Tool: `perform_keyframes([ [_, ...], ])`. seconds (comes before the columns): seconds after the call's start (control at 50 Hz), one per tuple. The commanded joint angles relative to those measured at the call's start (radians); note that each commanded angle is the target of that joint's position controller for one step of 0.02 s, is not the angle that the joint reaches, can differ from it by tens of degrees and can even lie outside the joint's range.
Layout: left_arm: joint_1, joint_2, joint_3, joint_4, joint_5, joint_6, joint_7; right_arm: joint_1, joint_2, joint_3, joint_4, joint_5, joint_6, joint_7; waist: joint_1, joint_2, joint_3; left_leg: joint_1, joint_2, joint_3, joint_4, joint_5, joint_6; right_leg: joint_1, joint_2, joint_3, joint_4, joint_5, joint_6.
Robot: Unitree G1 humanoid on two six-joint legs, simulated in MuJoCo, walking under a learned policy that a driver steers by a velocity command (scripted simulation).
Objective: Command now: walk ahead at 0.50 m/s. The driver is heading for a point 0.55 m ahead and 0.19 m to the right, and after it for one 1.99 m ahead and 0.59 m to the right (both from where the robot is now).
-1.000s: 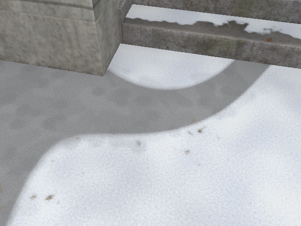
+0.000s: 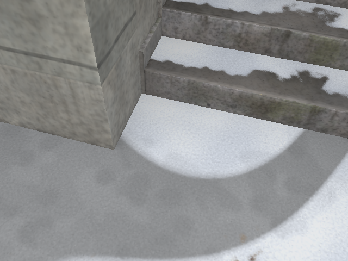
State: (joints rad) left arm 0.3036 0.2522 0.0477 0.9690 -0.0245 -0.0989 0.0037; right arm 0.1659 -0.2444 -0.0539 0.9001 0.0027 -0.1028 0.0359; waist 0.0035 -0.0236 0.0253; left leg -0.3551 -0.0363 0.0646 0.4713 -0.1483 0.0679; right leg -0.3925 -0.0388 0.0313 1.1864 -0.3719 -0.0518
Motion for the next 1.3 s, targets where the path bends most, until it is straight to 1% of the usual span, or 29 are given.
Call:
perform_keyframes([
  [0.02, 0.027, 0.07, 0.027, -0.058, 0.005, 0.002, 0.008, 0.035, -0.072, -0.011, -0.024, -0.013, -0.014, 0.003, 0.012, 0.094, -0.076, 0.203, 0.264, -0.315, -0.292, 0.116, 0.163, -0.189, -0.11, 0.047, -0.013, 0.107, -0.004],
  [0.14, -0.136, 0.058, 0.033, -0.116, 0.021, 0.021, 0.012, 0.135, -0.128, -0.022, 0.023, -0.005, -0.007, -0.03, -0.01, 0.067, -0.001, 0.215, 0.247, -0.202, -0.355, 0.219, 0.164, -0.332, -0.121, 0.023, -0.277, 0.332, 0.043],
  [0.22, -0.252, 0.033, 0.021, -0.145, 0.011, 0.014, -0.004, 0.181, -0.14, -0.022, 0.042, 0.0, -0.001, -0.041, -0.048, 0.08, 0.021, 0.254, 0.22, -0.115, -0.367, 0.198, 0.125, -0.299, -0.084, -0.016, -0.493, 0.491, 0.037],
  [0.36, -0.412, 0.036, 0.005, -0.227, -0.001, 0.011, -0.053, 0.231, -0.156, -0.033, 0.084, -0.001, 0.022, -0.05, -0.081, 0.072, 0.069, 0.476, 0.32, -0.043, -0.281, 0.336, 0.099, -0.343, -0.037, -0.041, -0.619, 0.351, -0.027],
  [0.4, -0.366, 0.067, 0.016, -0.232, 0.006, 0.008, -0.065, 0.19, -0.189, -0.041, 0.069, 0.005, 0.032, -0.065, -0.037, 0.099, 0.008, 0.517, 0.323, -0.009, -0.155, 0.618, 0.069, -0.236, 0.014, -0.089, -0.643, 0.258, -0.053],
  [0.44, -0.122, 0.145, 0.061, -0.17, 0.005, 0.011, -0.063, 0.173, -0.187, -0.037, 0.051, -0.001, 0.047, -0.075, 0.085, 0.1, -0.139, 0.431, 0.265, 0.061, 0.173, 0.806, 0.02, 0.113, 0.096, -0.128, -0.674, 0.282, -0.099],
  [0.46, 0.062, 0.237, 0.09, -0.14, 0.005, 0.012, -0.052, 0.192, -0.149, -0.014, 0.023, -0.026, 0.045, -0.08, 0.147, -0.007, -0.256, 0.155, 0.217, 0.084, 0.497, 0.523, -0.018, 0.445, -0.063, 0.126, -0.665, 0.249, -0.169],
  [0.48, 0.085, 0.305, 0.101, -0.137, 0.012, 0.008, -0.047, 0.279, -0.031, 0.024, -0.018, -0.043, 0.008, -0.051, 0.05, -0.228, -0.352, -0.289, -0.018, 0.009, 0.827, -0.331, -0.08, 0.768, -0.292, 0.712, -0.791, 0.074, -0.358],
  [0.5, 0.101, 0.225, 0.078, -0.144, 0.024, 0.008, -0.036, 0.191, -0.124, 0.004, -0.02, -0.005, -0.037, -0.031, 0.111, -0.156, -0.374, -0.414, 0.007, -0.17, 0.953, -0.384, -0.059, 0.808, -0.3, 0.787, -0.887, 0.066, -0.346],
  [0.52, 0.058, 0.185, 0.072, -0.145, 0.017, 0.005, -0.029, 0.105, -0.163, -0.007, -0.051, 0.029, -0.061, -0.022, 0.108, -0.116, -0.251, -0.473, 0.058, -0.175, 0.936, -0.29, -0.032, 0.707, -0.266, 0.617, -0.889, 0.172, -0.296],
  [0.54, -0.021, 0.163, 0.063, -0.172, 0.015, 0.005, -0.032, 0.07, -0.168, -0.007, -0.058, 0.026, -0.068, -0.03, 0.073, -0.022, -0.184, -0.426, 0.102, -0.163, 0.869, -0.214, -0.028, 0.558, -0.218, 0.483, -0.891, 0.309, -0.266],
  [0.56, -0.084, 0.134, 0.054, -0.191, 0.019, 0.006, -0.035, 0.055, -0.174, -0.018, -0.057, 0.003, -0.063, -0.039, 0.032, 0.033, -0.131, -0.357, 0.132, -0.156, 0.786, -0.174, -0.037, 0.407, -0.184, 0.397, -0.907, 0.431, -0.248],
  [0.6, -0.114, 0.104, 0.042, -0.209, 0.029, 0.009, -0.036, 0.073, -0.15, -0.024, -0.076, -0.008, -0.036, -0.04, -0.02, 0.013, -0.11, -0.242, 0.151, -0.156, 0.692, -0.171, -0.059, 0.271, -0.146, 0.341, -0.943, 0.501, -0.255],
  [0.66, -0.109, 0.172, 0.056, -0.222, 0.019, 0.011, -0.02, 0.027, -0.131, -0.019, -0.112, -0.035, -0.004, -0.052, -0.034, -0.022, -0.047, -0.214, 0.136, -0.113, 0.496, -0.092, -0.114, 0.13, -0.099, 0.257, -0.978, 0.515, -0.247],
  [0.7, -0.077, 0.198, 0.065, -0.22, 0.017, 0.016, -0.006, -0.061, -0.128, -0.015, -0.14, -0.039, 0.005, -0.06, -0.007, -0.02, -0.027, -0.209, 0.113, -0.111, 0.335, 0.046, -0.134, 0.1, -0.063, 0.228, -0.978, 0.479, -0.213],
  [0.74, -0.035, 0.187, 0.064, -0.217, 0.008, 0.022, 0.002, -0.14, -0.09, -0.001, -0.164, -0.026, 0.004, -0.057, 0.034, -0.025, -0.021, -0.198, 0.09, -0.117, 0.196, 0.164, -0.128, 0.108, -0.047, 0.227, -0.98, 0.354, -0.192],
  [0.8, 0.034, 0.172, 0.061, -0.196, -0.001, 0.029, 0.005, -0.208, -0.109, -0.007, -0.194, 0.006, -0.01, -0.045, 0.07, -0.053, -0.034, -0.191, 0.066, -0.138, 0.087, 0.213, -0.114, 0.188, -0.072, 0.297, -0.953, 0.283, -0.178],
  [0.84, 0.053, 0.171, 0.06, -0.194, -0.002, 0.035, 0.008, -0.25, -0.131, -0.012, -0.216, 0.004, -0.025, -0.033, 0.08, -0.054, -0.029, -0.215, 0.055, -0.155, 0.027, 0.177, -0.097, 0.267, -0.091, 0.348, -0.904, 0.279, -0.173],
  [0.86, 0.086, 0.207, 0.069, -0.187, 0.062, 0.04, -0.008, -0.211, -0.103, 0.009, -0.213, -0.057, 0.013, -0.019, 0.081, -0.088, -0.042, -0.173, 0.044, -0.076, 0.091, 0.15, -0.103, 0.28, -0.065, 0.326, -0.869, 0.412, -0.151],
  [0.92, 0.06, 0.205, 0.077, -0.204, 0.061, 0.043, -0.01, -0.111, -0.14, 0.003, -0.217, -0.051, 0.017, -0.021, 0.019, -0.085, -0.048, 0.002, 0.019, -0.089, 0.016, -0.029, -0.076, 0.254, -0.061, 0.387, -0.763, 0.495, -0.112],
  [0.94, 0.034, 0.201, 0.075, -0.211, 0.053, 0.037, -0.01, -0.009, -0.173, -0.008, -0.196, -0.047, 0.005, -0.034, -0.044, -0.05, -0.085, 0.168, 0.045, -0.12, -0.052, -0.053, -0.051, 0.195, -0.021, 0.375, -0.663, 0.485, -0.085],
  [0.96, 0.011, 0.146, 0.057, -0.236, 0.039, 0.024, -0.015, 0.146, -0.252, -0.027, -0.183, -0.064, -0.007, -0.053, -0.117, 0.077, -0.202, 0.385, 0.235, -0.301, -0.097, -0.182, -0.001, 0.104, 0.048, 0.28, -0.41, 0.396, -0.053],
  [0.98, 0.087, 0.093, 0.047, -0.265, 0.015, 0.023, -0.014, 0.194, -0.357, -0.053, -0.18, -0.08, 0.01, -0.063, -0.083, 0.295, -0.274, 0.621, 0.452, -0.682, -0.193, -0.278, 0.098, -0.205, 0.21, 0.116, -0.17, -0.104, -0.012],
  [1.0, 0.108, 0.161, 0.05, -0.24, 0.051, 0.038, -0.008, 0.172, -0.31, -0.055, -0.17, -0.062, 0.025, -0.06, -0.049, 0.246, -0.238, 0.572, 0.495, -0.803, -0.197, -0.353, 0.135, -0.314, 0.125, 0.092, -0.052, -0.188, -0.019],
  [1.02, 0.057, 0.185, 0.056, -0.219, 0.06, 0.048, -0.014, 0.133, -0.208, -0.03, -0.189, -0.054, 0.028, -0.052, -0.054, 0.105, -0.145, 0.475, 0.439, -0.661, -0.205, -0.363, 0.114, -0.306, 0.077, 0.104, -0.033, -0.106, -0.019],
  [1.04, 0.023, 0.161, 0.05, -0.215, 0.065, 0.053, -0.028, 0.113, -0.155, -0.019, -0.182, -0.05, 0.025, -0.044, -0.047, 0.066, -0.083, 0.392, 0.389, -0.528, -0.222, -0.243, 0.095, -0.282, 0.051, 0.091, -0.052, -0.049, -0.008],
  [1.08, -0.009, 0.134, 0.044, -0.217, 0.073, 0.066, -0.047, 0.112, -0.114, -0.006, -0.159, -0.049, 0.016, -0.039, -0.034, 0.124, -0.039, 0.307, 0.306, -0.34, -0.251, -0.001, 0.062, -0.235, 0.023, 0.075, -0.1, 0.016, 0.003],
  [1.14, -0.013, 0.094, 0.027, -0.215, 0.067, 0.072, -0.054, 0.17, -0.126, -0.009, -0.116, -0.026, -0.01, -0.031, -0.018, 0.141, -0.046, 0.307, 0.288, -0.23, -0.264, 0.211, 0.078, -0.236, 0.031, 0.067, -0.122, 0.081, 0.007],
  [1.3, -0.278, 0.051, -0.022, -0.285, 0.065, 0.063, -0.077, 0.244, -0.149, -0.013, -0.041, -0.019, -0.009, -0.019, -0.049, 0.148, 0.018, 0.258, 0.246, -0.049, -0.307, 0.311, 0.071, -0.104, 0.022, -0.072, -0.541, 0.278, 0.02],
])
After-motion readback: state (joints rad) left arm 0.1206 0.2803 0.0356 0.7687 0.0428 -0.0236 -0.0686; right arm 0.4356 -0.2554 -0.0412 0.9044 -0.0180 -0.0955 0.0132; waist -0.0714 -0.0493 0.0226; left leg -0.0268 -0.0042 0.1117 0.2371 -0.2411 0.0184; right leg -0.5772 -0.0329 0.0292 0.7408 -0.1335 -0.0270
